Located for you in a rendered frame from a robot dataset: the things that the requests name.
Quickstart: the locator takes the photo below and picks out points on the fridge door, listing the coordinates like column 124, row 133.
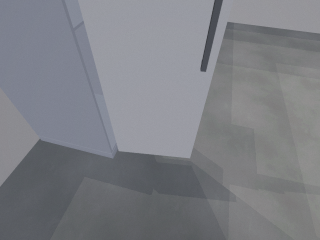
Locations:
column 148, row 56

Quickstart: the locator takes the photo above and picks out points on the handle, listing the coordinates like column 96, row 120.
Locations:
column 211, row 34

